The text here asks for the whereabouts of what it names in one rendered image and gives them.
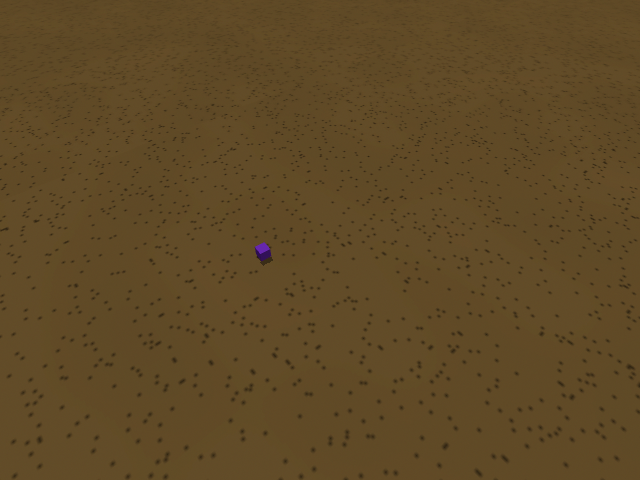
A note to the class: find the cube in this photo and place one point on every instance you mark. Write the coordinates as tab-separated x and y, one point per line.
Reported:
263	251

